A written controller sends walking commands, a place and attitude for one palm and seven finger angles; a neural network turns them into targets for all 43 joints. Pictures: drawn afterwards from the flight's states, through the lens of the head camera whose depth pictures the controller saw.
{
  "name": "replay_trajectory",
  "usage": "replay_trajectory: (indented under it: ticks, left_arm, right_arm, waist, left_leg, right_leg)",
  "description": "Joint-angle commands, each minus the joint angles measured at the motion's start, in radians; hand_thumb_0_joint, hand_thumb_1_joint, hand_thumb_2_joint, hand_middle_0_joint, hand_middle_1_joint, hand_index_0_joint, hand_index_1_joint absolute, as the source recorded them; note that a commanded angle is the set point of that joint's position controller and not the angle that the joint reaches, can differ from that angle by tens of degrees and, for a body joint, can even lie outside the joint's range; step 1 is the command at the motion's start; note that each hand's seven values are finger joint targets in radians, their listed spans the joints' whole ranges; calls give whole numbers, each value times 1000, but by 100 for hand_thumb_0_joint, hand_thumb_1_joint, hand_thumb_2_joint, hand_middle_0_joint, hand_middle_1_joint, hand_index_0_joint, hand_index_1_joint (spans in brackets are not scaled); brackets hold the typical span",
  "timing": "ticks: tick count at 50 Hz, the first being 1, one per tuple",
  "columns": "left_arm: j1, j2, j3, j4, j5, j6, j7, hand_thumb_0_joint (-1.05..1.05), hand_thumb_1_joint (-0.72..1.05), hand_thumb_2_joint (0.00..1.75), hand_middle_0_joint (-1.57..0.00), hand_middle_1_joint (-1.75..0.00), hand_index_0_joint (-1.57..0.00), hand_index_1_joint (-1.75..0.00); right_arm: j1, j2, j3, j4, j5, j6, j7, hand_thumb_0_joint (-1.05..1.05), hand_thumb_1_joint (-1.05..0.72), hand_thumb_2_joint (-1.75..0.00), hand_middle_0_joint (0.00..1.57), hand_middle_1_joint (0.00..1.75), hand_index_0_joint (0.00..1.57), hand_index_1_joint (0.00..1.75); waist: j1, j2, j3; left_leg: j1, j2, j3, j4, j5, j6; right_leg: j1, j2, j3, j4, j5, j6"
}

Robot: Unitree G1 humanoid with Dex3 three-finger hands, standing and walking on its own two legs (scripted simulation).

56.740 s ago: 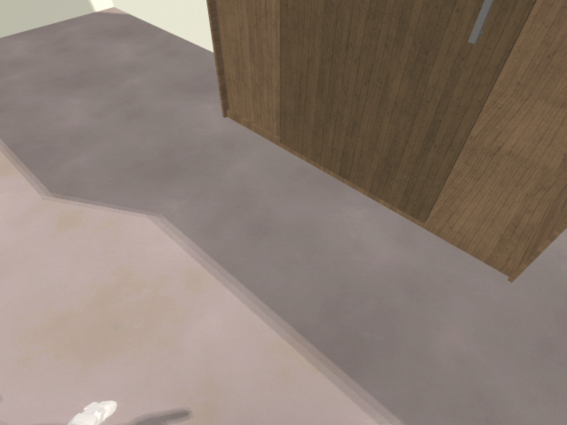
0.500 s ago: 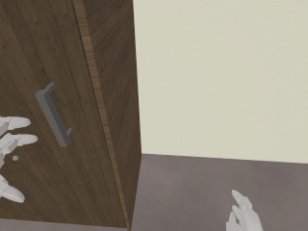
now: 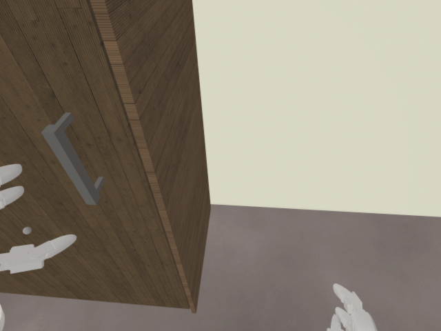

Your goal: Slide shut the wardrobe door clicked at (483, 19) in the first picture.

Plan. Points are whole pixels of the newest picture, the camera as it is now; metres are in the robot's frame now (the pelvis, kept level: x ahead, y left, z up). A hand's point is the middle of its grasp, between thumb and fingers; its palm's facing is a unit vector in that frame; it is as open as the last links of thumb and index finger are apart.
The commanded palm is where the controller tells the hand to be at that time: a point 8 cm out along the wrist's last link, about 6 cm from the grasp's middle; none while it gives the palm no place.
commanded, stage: draw the hand back to the body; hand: left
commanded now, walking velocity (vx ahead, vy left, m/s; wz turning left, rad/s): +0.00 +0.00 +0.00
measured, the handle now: (80, 161) +0.33 +0.31 +0.15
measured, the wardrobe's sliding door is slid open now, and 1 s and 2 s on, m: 0.00 0.00 0.00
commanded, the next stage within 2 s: step back with the hand held close in 0.74 s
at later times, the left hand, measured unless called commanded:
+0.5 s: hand (59, 218) +0.20 +0.27 +0.16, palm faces +0.46 -0.80 -0.39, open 7.8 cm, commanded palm +0.15 +0.30 +0.18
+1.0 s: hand (53, 222) +0.20 +0.27 +0.17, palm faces +0.46 -0.79 -0.40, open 7.4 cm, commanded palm +0.14 +0.30 +0.18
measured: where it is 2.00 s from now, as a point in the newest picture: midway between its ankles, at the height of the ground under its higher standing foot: outside the picture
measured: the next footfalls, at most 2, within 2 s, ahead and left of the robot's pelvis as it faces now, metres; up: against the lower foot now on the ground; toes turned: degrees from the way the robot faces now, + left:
right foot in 1.78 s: -0.18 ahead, -0.10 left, +0.00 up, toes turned +0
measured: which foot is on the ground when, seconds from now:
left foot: down 0.00-1.00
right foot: down 0.00-1.00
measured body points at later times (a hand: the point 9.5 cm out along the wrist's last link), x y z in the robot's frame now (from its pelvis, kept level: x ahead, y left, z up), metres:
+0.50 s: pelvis +0.01 +0.00 +0.00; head -0.01 -0.01 +0.45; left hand +0.17 +0.31 +0.19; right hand +0.20 -0.22 -0.08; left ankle -0.01 +0.11 -0.74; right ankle +0.00 -0.11 -0.74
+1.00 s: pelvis -0.01 +0.00 +0.00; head -0.02 -0.01 +0.45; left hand +0.16 +0.31 +0.19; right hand +0.17 -0.22 -0.08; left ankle -0.01 +0.11 -0.74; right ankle +0.00 -0.11 -0.74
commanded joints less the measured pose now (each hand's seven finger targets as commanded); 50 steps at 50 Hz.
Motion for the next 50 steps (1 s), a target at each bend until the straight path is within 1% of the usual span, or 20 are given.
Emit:
replay_trajectory:
  ticks: [1, 2, 5, 7, 10, 12, 14, 18, 23, 26, 30, 35, 39, 42, 43, 44, 45, 46, 47, 50]
  left_arm:
    - [-105, 193, 73, -180, 12, -73, 20, 0, 28, 60, -22, -66, -22, -66]
    - [-97, 201, 79, -189, 14, -76, 21, 0, 32, 62, -22, -64, -22, -64]
    - [-68, 199, 78, -233, 17, -82, 17, 0, 43, 67, -22, -58, -22, -58]
    - [-55, 200, 77, -248, 18, -83, 15, 0, 50, 71, -21, -53, -21, -53]
    - [-43, 199, 76, -263, 18, -80, 14, 0, 61, 76, -21, -47, -21, -47]
    - [-52, 187, 64, -267, 19, -76, 11, 0, 68, 80, -21, -43, -21, -43]
    - [-70, 174, 47, -279, 21, -74, 8, 0, 75, 83, -21, -38, -21, -38]
    - [-64, 151, 19, -266, 22, -67, 4, 0, 90, 90, -20, -30, -20, -30]
    - [-60, 169, 42, -278, 19, -65, 3, 0, 90, 90, -20, -30, -20, -30]
    - [-77, 167, 37, -288, 20, -63, 4, 0, 90, 90, -20, -30, -20, -30]
    - [-93, 163, 30, -267, 17, -58, 4, 0, 90, 90, -20, -30, -20, -30]
    - [-117, 160, 22, -270, 21, -62, 7, 0, 90, 90, -20, -30, -20, -30]
    - [-111, 161, 22, -264, 19, -66, 7, 0, 90, 90, -20, -30, -20, -30]
    - [-110, 163, 27, -263, 20, -72, 7, 0, 90, 90, -20, -30, -20, -30]
    - [-145, 157, 9, -251, 23, -72, 6, 0, 90, 90, -20, -30, -20, -30]
    - [-245, 265, 119, -331, 24, -113, 15, 0, 90, 90, -20, -30, -20, -30]
    - [-145, 192, 65, -250, 31, -120, 10, 0, 90, 90, -20, -30, -20, -30]
    - [-96, 167, 39, -235, 37, -121, 8, 0, 90, 90, -20, -30, -20, -30]
    - [-76, 160, 32, -236, 41, -124, 9, 0, 90, 90, -20, -30, -20, -30]
    - [-10, 169, 46, -268, 42, -145, 18, 0, 90, 90, -20, -30, -20, -30]
  right_arm:
    - [-137, -112, -56, -169, -1, -39, -11, 0, -90, -90, 20, 30, 20, 30]
    - [-137, -111, -56, -170, -3, -35, -10, 0, -90, -90, 20, 30, 20, 30]
    - [-142, -104, -56, -179, -7, -22, -3, 0, -90, -90, 20, 30, 20, 30]
    - [-145, -99, -55, -184, -8, -15, 0, 0, -90, -90, 20, 30, 20, 30]
    - [-142, -94, -54, -189, -9, -4, 1, 0, -90, -90, 20, 30, 20, 30]
    - [-141, -92, -53, -192, -8, 6, 3, 0, -90, -90, 20, 30, 20, 30]
    - [-142, -91, -51, -195, -7, 13, 4, 0, -90, -90, 20, 30, 20, 30]
    - [-141, -92, -51, -202, -11, 26, 6, 0, -90, -90, 20, 30, 20, 30]
    - [-141, -91, -51, -206, -12, 44, 6, 0, -90, -90, 20, 30, 20, 30]
    - [-150, -86, -49, -210, -12, 49, 4, 0, -90, -90, 20, 30, 20, 30]
    - [-158, -86, -45, -208, -14, 53, 1, 0, -90, -90, 20, 30, 20, 30]
    - [-166, -85, -43, -202, -13, 50, -1, 0, -90, -90, 20, 30, 20, 30]
    - [-170, -85, -45, -204, -14, 48, -3, 0, -90, -90, 20, 30, 20, 30]
    - [-173, -85, -45, -202, -15, 45, -2, 0, -90, -90, 20, 30, 20, 30]
    - [-171, -87, -45, -195, -13, 45, -3, 0, -90, -90, 20, 30, 20, 30]
    - [-173, -114, -45, -245, -7, 66, 3, 0, -90, -90, 20, 30, 20, 30]
    - [-152, -101, -43, -219, -13, 83, 6, 0, -90, -90, 20, 30, 20, 30]
    - [-158, -99, -45, -225, -15, 94, 11, 0, -90, -90, 20, 30, 20, 30]
    - [-150, -100, -45, -230, -17, 104, 14, 0, -90, -90, 20, 30, 20, 30]
    - [-140, -106, -56, -250, -16, 130, 14, 0, -90, -90, 20, 30, 20, 30]
  waist:
    - [-20, -32, -58]
    - [-16, -44, -75]
    - [-6, -11, -109]
    - [-4, 0, -105]
    - [-6, -15, -88]
    - [-10, -6, -69]
    - [-15, 30, -54]
    - [-15, 5, -57]
    - [-12, -11, -94]
    - [-15, 7, -82]
    - [-18, -23, -46]
    - [-17, 25, -39]
    - [-17, -23, -27]
    - [-12, -4, -34]
    - [-22, -16, -21]
    - [-58, -41, 64]
    - [-66, -85, 45]
    - [-65, -97, 41]
    - [-67, -95, 18]
    - [-68, -28, -76]
  left_leg:
    - [6, 7, -25, -99, 179, 17]
    - [12, 7, -27, -98, 204, 17]
    - [25, 7, -23, -93, 283, 12]
    - [32, 8, -22, -90, 319, 8]
    - [33, 12, -22, -90, 345, 5]
    - [30, 15, -22, -94, 347, 0]
    - [39, 17, -20, -96, 353, -3]
    - [43, 19, -25, -102, 356, -3]
    - [53, 18, -27, -105, 353, -5]
    - [55, 14, -23, -110, 316, -3]
    - [43, 13, -23, -116, 267, 4]
    - [46, 10, -27, -131, 217, 2]
    - [45, 10, -24, -133, 195, 6]
    - [43, 7, -25, -138, 181, 6]
    - [38, 7, -25, -140, 170, 4]
    - [-45, 23, -36, -101, 85, 26]
    - [-38, 16, -53, -72, 73, 27]
    - [-22, 17, -49, -56, 86, 28]
    - [-23, 20, -48, -49, 107, 25]
    - [-21, 37, -50, -61, 207, 19]
  right_leg:
    - [9, -22, 53, -75, 116, -2]
    - [21, -21, 51, -66, 143, -3]
    - [63, -24, 52, -52, 220, -5]
    - [66, -23, 53, -50, 252, -6]
    - [65, -20, 52, -53, 273, -5]
    - [57, -17, 51, -57, 264, -5]
    - [49, -18, 53, -62, 263, -6]
    - [53, -14, 47, -64, 255, -6]
    - [76, -14, 47, -64, 258, -7]
    - [66, -15, 50, -73, 238, -6]
    - [53, -14, 51, -92, 206, -4]
    - [49, -14, 52, -104, 151, -7]
    - [42, -13, 55, -116, 130, -5]
    - [49, -13, 58, -121, 116, -7]
    - [43, -12, 55, -125, 103, -6]
    - [-86, -64, 185, -205, 103, -5]
    - [-100, -97, 194, -220, 75, -14]
    - [-121, -110, 206, -230, 77, -18]
    - [-116, -117, 202, -220, 94, -20]
    - [-62, -111, 168, -149, 214, -14]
